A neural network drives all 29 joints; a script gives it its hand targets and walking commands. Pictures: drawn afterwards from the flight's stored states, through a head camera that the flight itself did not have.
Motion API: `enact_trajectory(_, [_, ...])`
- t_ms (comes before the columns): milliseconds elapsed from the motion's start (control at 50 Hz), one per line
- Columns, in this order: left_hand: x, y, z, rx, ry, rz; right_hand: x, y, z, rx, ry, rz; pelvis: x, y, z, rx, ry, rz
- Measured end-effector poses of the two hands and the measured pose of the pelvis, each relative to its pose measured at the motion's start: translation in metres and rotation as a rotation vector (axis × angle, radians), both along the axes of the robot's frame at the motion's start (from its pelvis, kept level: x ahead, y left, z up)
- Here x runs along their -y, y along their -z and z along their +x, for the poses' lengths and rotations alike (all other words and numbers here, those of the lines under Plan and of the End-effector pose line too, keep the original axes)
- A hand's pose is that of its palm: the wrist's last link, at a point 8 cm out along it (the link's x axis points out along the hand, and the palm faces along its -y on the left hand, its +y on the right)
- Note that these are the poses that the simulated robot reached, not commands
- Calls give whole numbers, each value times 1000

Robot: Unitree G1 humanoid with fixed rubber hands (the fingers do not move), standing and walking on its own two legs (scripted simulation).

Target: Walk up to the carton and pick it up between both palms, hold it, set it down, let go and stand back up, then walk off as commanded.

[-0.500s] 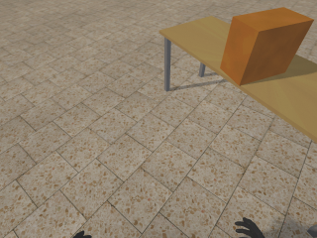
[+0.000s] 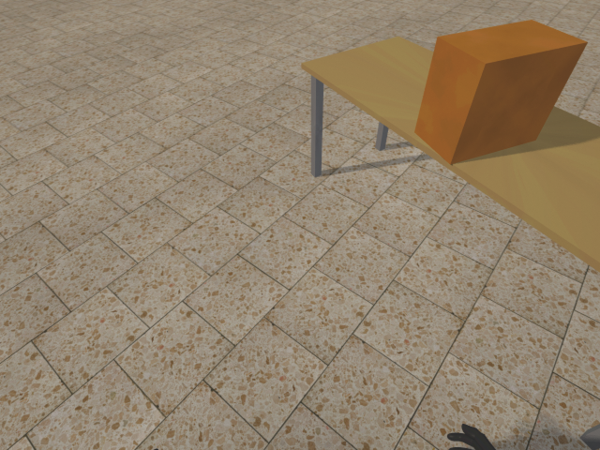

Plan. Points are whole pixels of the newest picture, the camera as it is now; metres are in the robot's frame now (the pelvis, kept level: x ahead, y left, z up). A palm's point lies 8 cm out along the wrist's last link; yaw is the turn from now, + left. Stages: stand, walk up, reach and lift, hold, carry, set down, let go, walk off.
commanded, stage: stand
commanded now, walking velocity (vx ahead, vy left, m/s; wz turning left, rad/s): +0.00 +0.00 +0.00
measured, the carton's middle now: (490, 92) +1.02 -0.54 -0.02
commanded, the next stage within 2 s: none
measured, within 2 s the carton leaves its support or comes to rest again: neither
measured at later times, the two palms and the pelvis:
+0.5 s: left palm out of the picture +0.07 +0.24 -0.12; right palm out of the picture +0.09 -0.24 -0.12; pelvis -0.01 -0.01 +0.00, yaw +0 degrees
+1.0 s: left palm out of the picture +0.06 +0.24 -0.11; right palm out of the picture +0.07 -0.25 -0.12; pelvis -0.02 -0.01 +0.00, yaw +0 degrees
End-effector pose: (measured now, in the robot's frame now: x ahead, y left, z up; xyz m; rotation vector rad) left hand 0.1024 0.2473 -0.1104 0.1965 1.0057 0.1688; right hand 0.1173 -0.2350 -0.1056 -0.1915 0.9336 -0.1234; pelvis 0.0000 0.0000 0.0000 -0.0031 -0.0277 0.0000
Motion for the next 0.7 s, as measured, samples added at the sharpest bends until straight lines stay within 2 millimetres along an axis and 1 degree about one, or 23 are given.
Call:
enact_trajectory(320, [1, 4, -20, -34, -12, -2, 3, 5, -19, -32, 9, 3, 2, 0, -10, 14, 0, 2])
enact_trajectory(700, [8, 6, -38, -83, -25, 6, 11, 14, -38, -88, 21, 16, 11, -2, -15, 21, -1, 14])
